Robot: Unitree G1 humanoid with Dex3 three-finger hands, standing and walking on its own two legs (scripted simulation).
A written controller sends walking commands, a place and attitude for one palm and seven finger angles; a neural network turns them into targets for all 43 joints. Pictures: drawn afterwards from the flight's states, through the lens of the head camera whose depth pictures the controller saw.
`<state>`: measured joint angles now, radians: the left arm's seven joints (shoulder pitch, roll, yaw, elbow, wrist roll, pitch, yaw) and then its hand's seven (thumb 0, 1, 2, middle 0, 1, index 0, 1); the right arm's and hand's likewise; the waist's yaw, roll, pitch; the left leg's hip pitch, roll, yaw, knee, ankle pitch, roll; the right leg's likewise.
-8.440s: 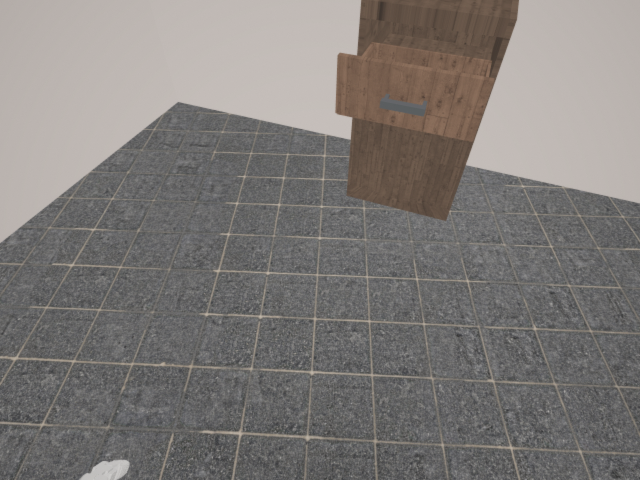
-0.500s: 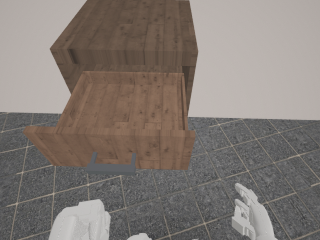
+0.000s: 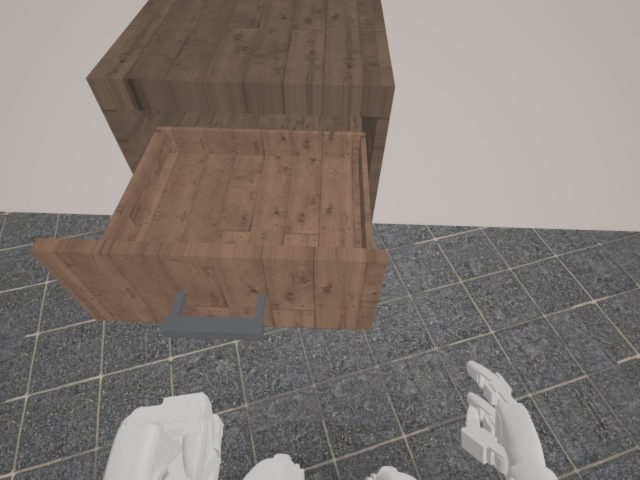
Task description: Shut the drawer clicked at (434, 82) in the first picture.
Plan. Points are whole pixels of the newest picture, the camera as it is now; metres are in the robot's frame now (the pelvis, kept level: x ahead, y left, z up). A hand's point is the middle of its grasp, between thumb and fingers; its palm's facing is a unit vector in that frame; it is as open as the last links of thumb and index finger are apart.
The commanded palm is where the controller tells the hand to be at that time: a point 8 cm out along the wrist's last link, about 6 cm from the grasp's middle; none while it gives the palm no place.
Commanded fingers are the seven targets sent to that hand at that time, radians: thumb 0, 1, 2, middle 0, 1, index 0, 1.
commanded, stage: bring the fist close to the handle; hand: left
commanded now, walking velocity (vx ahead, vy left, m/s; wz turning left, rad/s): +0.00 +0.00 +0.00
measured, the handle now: (217, 314) +0.32 +0.16 +0.01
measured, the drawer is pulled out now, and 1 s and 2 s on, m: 0.29 0.29 0.25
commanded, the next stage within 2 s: push the drawer shut in 1.10 s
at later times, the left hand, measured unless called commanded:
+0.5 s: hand (233, 413) +0.20 +0.11 +0.03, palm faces +0.03 -1.00 +0.01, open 3.3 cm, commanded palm +0.17 +0.17 +0.03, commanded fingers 0.00 0.90 0.90 -1.40 -1.60 -1.40 -1.60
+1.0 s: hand (241, 399) +0.22 +0.11 +0.01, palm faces +0.02 -1.00 +0.03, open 3.3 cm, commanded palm +0.19 +0.16 +0.01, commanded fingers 0.00 0.90 0.90 -1.40 -1.60 -1.40 -1.60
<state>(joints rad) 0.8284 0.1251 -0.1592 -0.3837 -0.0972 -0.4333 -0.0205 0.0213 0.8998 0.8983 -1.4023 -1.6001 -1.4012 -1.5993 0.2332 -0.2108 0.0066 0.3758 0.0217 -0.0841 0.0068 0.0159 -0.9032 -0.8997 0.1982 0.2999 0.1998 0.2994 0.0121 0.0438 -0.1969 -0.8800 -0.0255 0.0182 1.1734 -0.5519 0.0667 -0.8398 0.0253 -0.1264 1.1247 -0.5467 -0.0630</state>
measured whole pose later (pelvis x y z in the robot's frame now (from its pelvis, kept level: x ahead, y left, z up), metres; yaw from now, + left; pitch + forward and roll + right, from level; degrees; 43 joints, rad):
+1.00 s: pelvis +0.01 +0.00 -0.03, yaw -1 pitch +22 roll -3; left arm 0.54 0.10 -0.14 -0.13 -0.08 -0.50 0.04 0.02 0.90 0.90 -1.40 -1.60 -1.40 -1.60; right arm 0.20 -0.21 0.02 0.45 -0.01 -0.05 0.02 0.01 -0.90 -0.90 0.20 0.30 0.20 0.30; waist -0.02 0.04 -0.21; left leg -1.08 -0.02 0.02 1.29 -0.60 0.07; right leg -1.04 0.02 -0.13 1.24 -0.59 -0.06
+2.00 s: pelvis -0.02 +0.00 -0.03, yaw +0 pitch +21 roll -3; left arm 0.08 0.15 -0.11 0.19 -0.08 -0.46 0.09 -0.03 0.85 0.96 -1.40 -1.60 -1.40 -1.60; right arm 0.17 -0.24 0.03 0.53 0.00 -0.02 0.01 0.01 -0.91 -0.90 0.20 0.30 0.20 0.30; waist -0.03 0.04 -0.18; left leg -1.10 -0.03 0.01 1.28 -0.56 0.07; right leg -1.05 0.02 -0.14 1.23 -0.55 -0.07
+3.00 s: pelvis -0.02 +0.01 -0.02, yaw -1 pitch +23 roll -3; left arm -0.51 0.19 0.10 0.81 -0.07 -0.55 0.11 0.01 0.82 0.94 -1.40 -1.60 -1.40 -1.60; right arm 0.25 -0.25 0.01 0.63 -0.02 0.04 0.02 0.01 -0.91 -0.90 0.20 0.30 0.20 0.30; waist -0.10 0.04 -0.17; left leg -1.13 -0.02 0.04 1.25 -0.52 0.08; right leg -1.09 0.02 -0.11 1.20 -0.51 -0.05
